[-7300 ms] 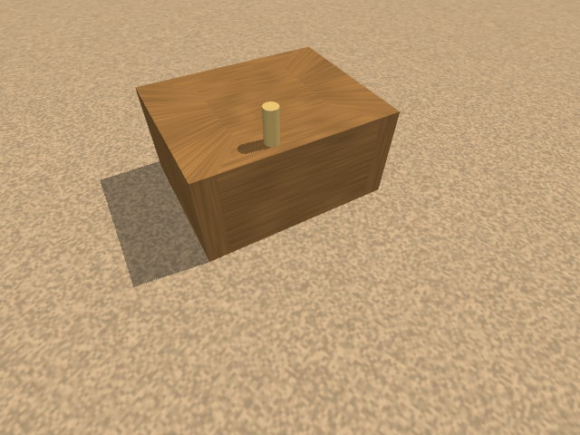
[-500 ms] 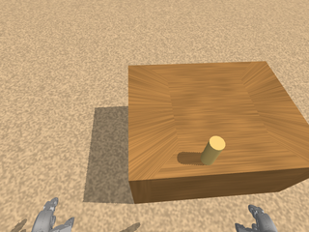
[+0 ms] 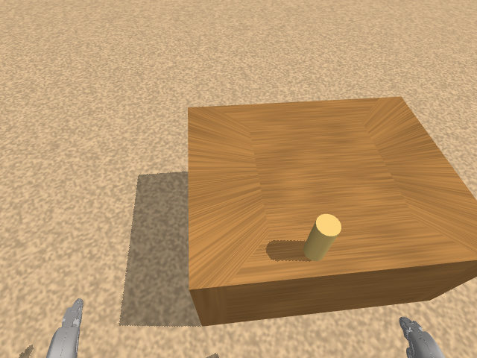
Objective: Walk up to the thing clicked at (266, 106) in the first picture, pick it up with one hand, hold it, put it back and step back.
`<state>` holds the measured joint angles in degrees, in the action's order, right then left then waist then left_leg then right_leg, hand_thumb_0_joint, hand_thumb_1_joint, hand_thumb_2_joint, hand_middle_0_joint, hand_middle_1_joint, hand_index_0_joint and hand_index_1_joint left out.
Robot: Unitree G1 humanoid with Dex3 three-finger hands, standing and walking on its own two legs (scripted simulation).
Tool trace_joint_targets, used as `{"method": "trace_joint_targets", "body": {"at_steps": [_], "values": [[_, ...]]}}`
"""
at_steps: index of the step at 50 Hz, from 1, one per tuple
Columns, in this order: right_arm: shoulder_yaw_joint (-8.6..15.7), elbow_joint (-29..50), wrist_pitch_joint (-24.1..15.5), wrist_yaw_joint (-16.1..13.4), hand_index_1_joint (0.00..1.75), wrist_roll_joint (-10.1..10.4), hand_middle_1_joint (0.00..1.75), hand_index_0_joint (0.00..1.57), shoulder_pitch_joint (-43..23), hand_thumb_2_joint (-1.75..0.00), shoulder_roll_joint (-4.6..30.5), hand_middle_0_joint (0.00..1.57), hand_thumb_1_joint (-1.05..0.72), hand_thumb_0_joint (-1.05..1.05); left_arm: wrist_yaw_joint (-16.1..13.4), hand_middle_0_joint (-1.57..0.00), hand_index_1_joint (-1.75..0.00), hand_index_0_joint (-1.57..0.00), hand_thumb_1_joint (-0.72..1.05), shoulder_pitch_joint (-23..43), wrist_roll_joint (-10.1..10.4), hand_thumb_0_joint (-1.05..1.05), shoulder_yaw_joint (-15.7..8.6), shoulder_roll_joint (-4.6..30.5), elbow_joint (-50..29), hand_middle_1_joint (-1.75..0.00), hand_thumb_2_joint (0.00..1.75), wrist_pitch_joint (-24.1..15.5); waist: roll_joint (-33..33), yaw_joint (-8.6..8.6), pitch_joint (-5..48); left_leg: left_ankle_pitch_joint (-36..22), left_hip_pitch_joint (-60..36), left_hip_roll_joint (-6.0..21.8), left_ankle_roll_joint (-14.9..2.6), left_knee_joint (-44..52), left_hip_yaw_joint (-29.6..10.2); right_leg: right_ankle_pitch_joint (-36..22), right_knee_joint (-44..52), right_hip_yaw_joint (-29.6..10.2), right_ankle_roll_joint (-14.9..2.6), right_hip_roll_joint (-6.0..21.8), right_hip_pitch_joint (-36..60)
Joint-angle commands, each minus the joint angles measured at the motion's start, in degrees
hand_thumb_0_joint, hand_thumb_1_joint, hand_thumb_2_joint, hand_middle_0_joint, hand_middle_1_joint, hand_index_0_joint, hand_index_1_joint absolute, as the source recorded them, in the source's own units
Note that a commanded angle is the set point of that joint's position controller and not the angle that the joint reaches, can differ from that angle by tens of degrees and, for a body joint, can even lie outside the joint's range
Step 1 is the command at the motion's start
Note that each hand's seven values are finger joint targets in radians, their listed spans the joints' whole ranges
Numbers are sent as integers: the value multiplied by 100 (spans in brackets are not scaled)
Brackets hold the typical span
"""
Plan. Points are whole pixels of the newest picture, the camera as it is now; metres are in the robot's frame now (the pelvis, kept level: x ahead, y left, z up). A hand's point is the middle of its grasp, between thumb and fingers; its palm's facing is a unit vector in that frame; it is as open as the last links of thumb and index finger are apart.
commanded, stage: go down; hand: right
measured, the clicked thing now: (320, 238) +0.43 -0.21 -0.22
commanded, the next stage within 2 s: none
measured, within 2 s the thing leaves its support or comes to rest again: neither
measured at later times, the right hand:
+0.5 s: hand out of the picture +0.15 -0.27 -0.09, palm faces +0.07 +0.94 -0.33, open 17.4 cm
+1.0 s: hand (454, 304) +0.22 -0.34 -0.02, palm faces +0.17 +0.96 -0.24, open 17.2 cm
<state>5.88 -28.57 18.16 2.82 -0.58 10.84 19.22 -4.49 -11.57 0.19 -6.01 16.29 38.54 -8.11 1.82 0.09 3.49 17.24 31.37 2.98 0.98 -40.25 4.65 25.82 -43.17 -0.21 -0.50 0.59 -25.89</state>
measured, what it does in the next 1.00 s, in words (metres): stands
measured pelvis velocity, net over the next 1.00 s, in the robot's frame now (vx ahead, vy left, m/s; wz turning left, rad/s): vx -0.01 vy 0.00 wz -0.01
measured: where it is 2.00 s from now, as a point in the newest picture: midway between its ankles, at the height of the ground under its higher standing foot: outside the picture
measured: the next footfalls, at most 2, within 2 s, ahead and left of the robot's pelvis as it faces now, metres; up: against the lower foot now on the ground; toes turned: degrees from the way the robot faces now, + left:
none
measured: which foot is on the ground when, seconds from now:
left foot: down 0.00-1.00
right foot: down 0.00-1.00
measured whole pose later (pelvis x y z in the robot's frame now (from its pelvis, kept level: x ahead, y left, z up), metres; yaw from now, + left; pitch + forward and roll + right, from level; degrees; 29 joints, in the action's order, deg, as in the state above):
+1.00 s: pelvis -0.01 +0.00 -0.01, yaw -1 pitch +7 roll +2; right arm 22.2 -25.9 17.4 18.8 5.7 2.7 32.2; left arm -7.9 -22.2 1.5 0.4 15.5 21.9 -10.9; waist 1.4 -0.7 5.5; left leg 18.6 33.0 2.8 1.1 -44.5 5.4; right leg 28.2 -49.4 -1.2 -0.6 0.9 -28.7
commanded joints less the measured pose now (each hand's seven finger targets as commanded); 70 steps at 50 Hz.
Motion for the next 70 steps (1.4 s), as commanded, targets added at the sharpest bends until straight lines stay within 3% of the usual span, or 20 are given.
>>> {"method": "trace_joint_targets", "body": {"at_steps": [1,7,8,15,20,23,27,31,34,39,43,45,51,53,56,58,59,63,67,70], "values": [[459,1011,73,-50,5,-13,5,4,177,-4,1242,3,54,0,-79,-5,-5,-5,-54,-65,33,0,-351,1018,-912,-5,4,-217,195,-8,1075,-1318,-1115,-222,-219,167,8,-2552,558,-150,137,-13,-102],[498,1561,280,55,6,6,6,4,43,-6,1288,2,57,0,-67,-6,-5,-6,-54,-213,72,0,-298,921,-1131,-5,4,-204,126,-30,903,-1026,-822,-212,-185,71,-1,-2131,408,-138,103,-25,-295],[442,1530,314,72,6,-2,6,4,208,-6,1196,2,57,0,-74,-6,-5,-6,-54,-160,70,0,-402,1046,-1346,-5,5,-222,108,-71,922,-1004,-793,-217,-186,31,8,-2151,384,-149,114,-19,-295],[667,2114,410,85,5,29,5,4,416,-5,1361,3,53,0,-92,-6,-5,-5,-55,-507,99,0,-280,846,-1690,-5,6,-203,207,-5,1240,-1201,-788,-209,-213,-236,20,-2634,138,-218,167,-1,-305],[824,2385,466,145,6,87,6,4,441,-6,1466,2,54,0,-187,-6,-5,-6,-55,-450,113,0,-220,858,-2140,-5,5,-200,74,44,1037,-787,-690,-192,-170,-174,13,-1859,158,-203,109,-39,-615],[995,2547,491,207,6,121,6,4,551,-6,1596,3,52,0,-245,-6,-5,-5,-55,-643,124,0,-277,910,-2427,-5,6,-209,179,-21,1141,-729,-618,-186,-174,-185,-10,-1743,139,-175,100,-64,-564],[1169,2586,484,327,6,200,6,4,661,-7,1700,2,53,0,-293,-6,-5,-5,-56,-867,162,0,-68,699,-2509,-5,6,-202,104,31,1012,-825,-664,-145,-162,-179,-39,-1694,37,-139,76,-98,-701],[1324,2742,318,446,6,257,6,4,59,-6,1885,3,52,0,-380,-6,-6,-5,-57,-715,168,0,13,747,-3055,-5,7,-282,95,-110,1046,-615,-608,-145,-139,-139,-63,-1390,96,-176,64,-75,-665],[1771,2864,78,541,6,334,6,4,-468,-7,2438,3,52,0,-469,-6,-5,-6,-56,-909,189,0,9,789,-3165,-5,6,-328,182,-119,1082,-544,-699,-103,-115,-37,-114,-1142,116,-164,37,-106,-618],[1990,1839,-106,900,5,482,5,5,-832,-6,2573,4,47,0,-518,-6,-5,-5,-56,-1297,166,0,208,611,-2642,-5,7,-417,383,-134,653,-635,-623,-95,-130,14,-122,-1234,182,-172,45,-103,-626],[2072,1575,-209,1299,5,597,5,4,-1034,-8,2678,3,48,0,-438,-6,-6,-6,-56,-1250,168,0,88,791,-2724,-5,7,-503,688,-77,989,-785,-729,-164,-189,-47,-34,-1772,310,-244,124,-29,-316],[2073,1334,-273,1483,5,638,5,4,-1328,-8,2705,3,47,0,-388,-6,-6,-6,-56,-1046,154,0,295,660,-2604,-5,7,-557,527,-42,904,-879,-783,-175,-179,-15,-2,-1905,311,-255,117,-5,-343],[2394,898,-630,1724,6,665,6,4,-2120,-8,3247,3,49,0,-411,-6,-6,-6,-57,-505,127,0,274,867,-2649,-5,7,-705,279,-6,1089,-762,-983,-194,-186,118,-18,-1646,460,-269,72,24,-284],[2542,672,-776,1768,6,700,6,4,-2284,-7,3445,3,49,0,-452,-6,-6,-6,-56,-662,118,0,90,1010,-2493,-5,7,-715,327,-42,983,-644,-996,-191,-194,213,-27,-1410,552,-248,55,16,-268],[2574,448,-975,1854,6,718,6,4,-2619,-7,3559,3,51,0,-439,-6,-5,-6,-55,-809,90,0,293,788,-2088,-5,6,-751,584,2,754,-500,-930,-195,-221,281,-60,-1238,656,-228,62,21,-363],[2581,246,-1091,1911,6,746,6,3,-2682,-7,3571,2,54,0,-437,-6,-5,-5,-56,-665,77,0,237,863,-2075,-5,6,-810,543,-10,877,-528,-982,-216,-227,296,-60,-1265,704,-252,60,35,-341],[2549,66,-1150,1967,6,735,6,4,-2697,-7,3554,3,54,0,-417,-6,-5,-5,-56,-740,60,0,392,722,-1851,-5,6,-809,644,-20,799,-521,-917,-223,-232,296,-73,-1271,711,-229,65,32,-360],[2655,-84,-1408,2131,6,797,6,3,-3114,-7,3782,3,54,0,-453,-6,-5,-5,-56,-650,22,0,404,762,-1766,-5,7,-848,845,-55,1260,-1009,-1066,-246,-270,281,-75,-2250,616,-268,139,91,36],[2723,-327,-1640,2240,5,856,5,4,-3343,-6,3917,3,52,0,-537,-6,-6,-5,-57,-339,-8,0,144,1108,-1882,-5,7,-902,595,-142,1590,-1328,-1194,-274,-249,283,-41,-2724,555,-296,131,114,247],[2740,-829,-1760,2318,5,838,5,4,-3255,-6,3949,4,50,0,-515,-6,-6,-5,-57,-574,-22,0,350,873,-1478,-5,7,-851,724,-95,1362,-1308,-1150,-290,-270,325,-30,-2935,583,-304,156,129,217]]}}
